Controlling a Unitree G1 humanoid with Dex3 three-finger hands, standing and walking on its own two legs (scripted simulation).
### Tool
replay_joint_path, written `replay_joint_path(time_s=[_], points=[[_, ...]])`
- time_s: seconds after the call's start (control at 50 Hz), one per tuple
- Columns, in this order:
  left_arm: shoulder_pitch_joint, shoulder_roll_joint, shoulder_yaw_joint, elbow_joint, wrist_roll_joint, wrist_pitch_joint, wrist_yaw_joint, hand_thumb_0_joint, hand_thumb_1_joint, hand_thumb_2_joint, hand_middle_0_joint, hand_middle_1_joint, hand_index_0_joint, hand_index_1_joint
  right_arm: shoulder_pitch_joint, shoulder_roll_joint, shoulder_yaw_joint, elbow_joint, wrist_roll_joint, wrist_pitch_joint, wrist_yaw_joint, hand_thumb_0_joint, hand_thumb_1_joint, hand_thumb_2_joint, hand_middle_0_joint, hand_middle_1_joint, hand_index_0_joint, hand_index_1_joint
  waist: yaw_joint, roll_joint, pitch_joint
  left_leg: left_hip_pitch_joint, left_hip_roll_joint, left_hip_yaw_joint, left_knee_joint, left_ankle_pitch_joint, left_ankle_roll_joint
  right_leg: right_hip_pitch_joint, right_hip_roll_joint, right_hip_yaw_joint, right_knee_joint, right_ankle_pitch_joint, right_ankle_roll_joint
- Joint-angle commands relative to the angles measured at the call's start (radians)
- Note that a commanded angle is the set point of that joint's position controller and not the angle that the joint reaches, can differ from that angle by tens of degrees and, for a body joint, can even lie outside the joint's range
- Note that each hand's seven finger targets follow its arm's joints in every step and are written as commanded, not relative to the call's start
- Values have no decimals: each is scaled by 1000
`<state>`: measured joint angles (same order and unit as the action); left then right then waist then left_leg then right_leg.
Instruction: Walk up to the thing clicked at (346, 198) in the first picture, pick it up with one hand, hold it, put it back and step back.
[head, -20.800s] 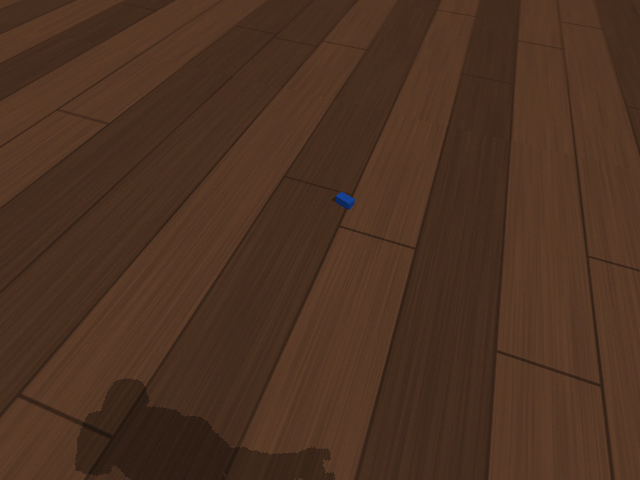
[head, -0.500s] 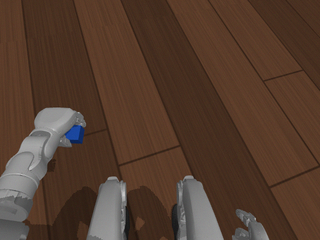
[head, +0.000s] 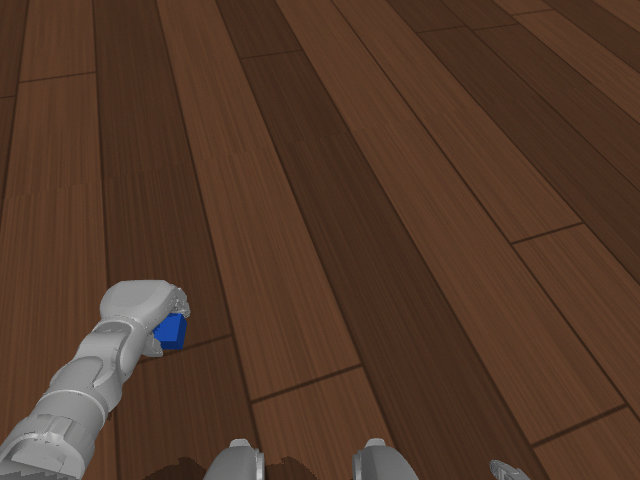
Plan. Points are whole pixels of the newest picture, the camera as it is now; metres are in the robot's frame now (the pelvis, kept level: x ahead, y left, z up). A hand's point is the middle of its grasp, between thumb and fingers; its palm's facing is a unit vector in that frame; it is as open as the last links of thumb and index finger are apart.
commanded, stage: lift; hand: left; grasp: from above
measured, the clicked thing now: (156, 331) +0.35 +0.23 -0.11
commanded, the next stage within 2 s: hold in 0.20 s
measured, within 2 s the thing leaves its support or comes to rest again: neither
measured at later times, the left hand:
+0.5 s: hand (141, 300) +0.35 +0.22 -0.02, palm faces -0.48 -0.02 -0.88, open 7.1 cm
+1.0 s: hand (137, 299) +0.34 +0.21 +0.01, palm faces -0.47 -0.01 -0.88, open 7.1 cm
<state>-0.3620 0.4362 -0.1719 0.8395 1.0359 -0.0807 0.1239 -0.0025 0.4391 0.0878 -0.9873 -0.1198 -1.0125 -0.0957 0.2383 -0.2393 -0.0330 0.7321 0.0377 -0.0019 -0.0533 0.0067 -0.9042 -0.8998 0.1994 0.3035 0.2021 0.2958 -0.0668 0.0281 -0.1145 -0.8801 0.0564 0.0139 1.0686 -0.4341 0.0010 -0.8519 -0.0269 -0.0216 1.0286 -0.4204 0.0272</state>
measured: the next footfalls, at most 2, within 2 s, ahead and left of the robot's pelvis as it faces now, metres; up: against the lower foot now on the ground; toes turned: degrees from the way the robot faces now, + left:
none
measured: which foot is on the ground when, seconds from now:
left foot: down 0.00-1.00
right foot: down 0.00-1.00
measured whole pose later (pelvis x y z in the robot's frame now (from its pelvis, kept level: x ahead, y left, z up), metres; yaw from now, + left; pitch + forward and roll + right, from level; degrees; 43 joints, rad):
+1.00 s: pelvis +0.04 -0.01 +0.06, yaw -1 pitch +5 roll +0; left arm -0.25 0.44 -0.19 0.65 1.02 -0.09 -0.02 0.00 0.43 0.09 -1.00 -0.10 -1.02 -0.08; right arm 0.20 -0.25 -0.04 0.68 0.05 0.10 -0.06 0.01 -0.90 -0.89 0.20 0.30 0.20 0.30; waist -0.01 0.04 -0.05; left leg -0.42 0.04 0.06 0.64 -0.31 -0.01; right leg -0.43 -0.03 0.00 0.65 -0.31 0.02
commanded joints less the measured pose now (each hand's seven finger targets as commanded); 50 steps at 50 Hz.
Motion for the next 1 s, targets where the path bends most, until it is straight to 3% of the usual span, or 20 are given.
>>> replay_joint_path(time_s=[0.0,0.14,0.22,0.24,0.28,0.38,0.42,0.54,0.56,0.6,0.62,0.64,0.76,0.84,0.9,0.94,0.98], points=[[-292,215,86,-166,-11,9,44,0,837,291,-1192,-204,-1201,-196,23,-148,-52,-98,5,-26,-11,0,-900,-901,200,300,200,300,4,16,-286,287,-61,-18,-229,131,8,211,47,25,-246,120,-34],[-284,196,72,-196,-15,20,30,0,815,274,-1178,-176,-1186,-169,25,-148,-59,-94,7,-12,-12,0,-897,-899,200,300,200,300,16,22,-301,405,-59,-12,-298,251,4,310,47,24,-305,236,-33],[-286,204,78,-206,-23,16,18,0,823,304,-1195,-174,-1198,-171,26,-151,-62,-93,10,-2,-14,0,-896,-898,200,300,200,300,13,9,-278,444,-59,-7,-336,275,6,344,49,22,-347,258,-32],[-289,185,63,-210,-20,15,11,0,828,283,-1188,-178,-1198,-169,26,-148,-61,-93,11,-1,-14,0,-894,-897,200,300,200,300,8,10,-275,458,-58,-5,-349,278,4,349,50,22,-348,259,-34],[-272,195,69,-222,-17,11,1,0,833,276,-1190,-178,-1202,-167,16,-149,-63,-95,10,3,-14,0,-894,-898,200,300,200,300,24,31,-265,478,-59,-3,-365,294,1,355,50,20,-365,266,-36],[-280,224,81,-261,-12,-7,-28,0,775,272,-1142,-164,-1154,-154,9,-154,-65,-99,10,13,-16,0,-894,-896,200,300,200,300,28,47,-285,546,-55,-1,-394,377,-5,403,56,10,-379,319,-38],[-255,197,69,-257,-17,-11,-40,0,775,264,-1141,-160,-1155,-148,5,-152,-66,-102,10,18,-16,0,-892,-895,200,300,200,300,24,39,-262,554,-53,1,-405,394,-5,408,57,9,-389,334,-39],[-239,211,80,-265,-18,-15,-61,0,774,273,-1143,-155,-1153,-146,-4,-155,-66,-121,12,32,-14,0,-893,-896,200,300,200,300,34,10,-247,564,-58,11,-423,431,2,455,55,16,-411,381,-36],[-233,191,66,-270,-21,-17,-69,0,775,277,-1143,-159,-1154,-150,-5,-153,-65,-126,13,34,-13,0,-892,-896,200,300,200,300,31,7,-240,565,-61,18,-423,439,4,463,53,20,-413,397,-34],[-244,234,100,-322,-27,-22,-73,0,788,274,-1145,-157,-1158,-145,-9,-157,-70,-128,13,39,-15,0,-892,-895,200,300,200,300,45,23,-280,590,-59,15,-430,465,1,492,54,17,-413,413,-34],[-197,209,82,-269,-21,-19,-80,0,787,275,-1151,-159,-1162,-149,-16,-152,-65,-133,13,42,-14,0,-894,-897,200,300,200,300,44,6,-244,577,-61,16,-430,462,4,481,54,17,-417,412,-33],[-216,205,79,-312,-23,-23,-83,0,800,272,-1160,-153,-1172,-143,-23,-151,-64,-141,14,45,-15,0,-893,-896,200,300,200,300,46,7,-241,582,-62,18,-437,452,5,490,53,19,-425,409,-32],[-225,227,97,-348,-21,-26,-93,0,788,245,-1153,-138,-1166,-127,-40,-152,-62,-153,13,57,-20,0,-895,-897,200,300,200,300,48,5,-239,602,-64,24,-455,444,8,501,51,24,-439,406,-30],[-202,206,84,-347,-26,-19,-99,0,803,227,-1151,-147,-1171,-128,-59,-148,-58,-159,15,62,-20,0,-894,-896,200,300,200,300,49,6,-204,605,-59,19,-478,405,5,491,56,19,-455,355,-34],[-199,229,101,-369,-31,-20,-100,0,805,237,-1150,-153,-1170,-133,-75,-150,-57,-167,17,64,-22,0,-893,-896,200,300,200,300,54,18,-206,614,-62,22,-493,385,6,499,53,21,-468,334,-33],[-193,201,77,-379,-36,-18,-107,0,821,225,-1171,-137,-1189,-121,-81,-148,-55,-173,17,65,-23,0,-895,-898,200,300,200,300,50,-8,-195,617,-62,23,-500,376,9,507,53,22,-476,331,-31],[-202,223,94,-398,-38,-20,-110,0,812,231,-1168,-141,-1184,-127,-89,-147,-54,-176,19,68,-26,0,-897,-898,200,300,200,300,59,-7,-203,627,-68,29,-502,383,14,518,47,26,-486,349,-27]])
